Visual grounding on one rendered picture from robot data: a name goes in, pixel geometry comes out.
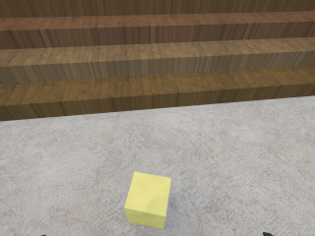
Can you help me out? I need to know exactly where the carton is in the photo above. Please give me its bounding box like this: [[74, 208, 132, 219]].
[[124, 171, 171, 230]]

